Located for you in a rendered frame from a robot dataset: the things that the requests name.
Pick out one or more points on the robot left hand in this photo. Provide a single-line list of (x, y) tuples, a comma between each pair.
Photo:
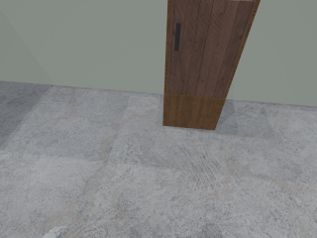
[(56, 232)]

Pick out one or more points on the cupboard door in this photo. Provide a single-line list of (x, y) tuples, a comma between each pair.
[(211, 36)]

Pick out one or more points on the handle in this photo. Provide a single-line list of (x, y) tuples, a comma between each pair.
[(177, 35)]

